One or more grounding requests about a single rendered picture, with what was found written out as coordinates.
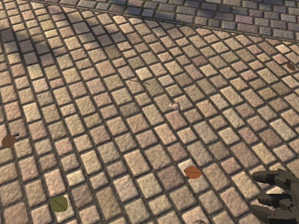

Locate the right robot hand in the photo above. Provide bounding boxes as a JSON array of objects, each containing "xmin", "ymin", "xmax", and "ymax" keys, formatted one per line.
[{"xmin": 249, "ymin": 168, "xmax": 299, "ymax": 224}]

